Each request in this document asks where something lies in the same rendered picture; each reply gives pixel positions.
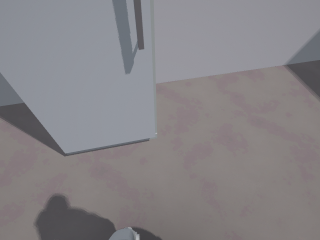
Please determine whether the handle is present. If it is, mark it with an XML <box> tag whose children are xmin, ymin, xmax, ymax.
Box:
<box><xmin>133</xmin><ymin>0</ymin><xmax>144</xmax><ymax>50</ymax></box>

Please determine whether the robot left thigh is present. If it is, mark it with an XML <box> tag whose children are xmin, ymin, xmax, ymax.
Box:
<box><xmin>109</xmin><ymin>228</ymin><xmax>140</xmax><ymax>240</ymax></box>

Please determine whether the fridge door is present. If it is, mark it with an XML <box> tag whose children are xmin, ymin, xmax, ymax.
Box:
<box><xmin>0</xmin><ymin>0</ymin><xmax>156</xmax><ymax>154</ymax></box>

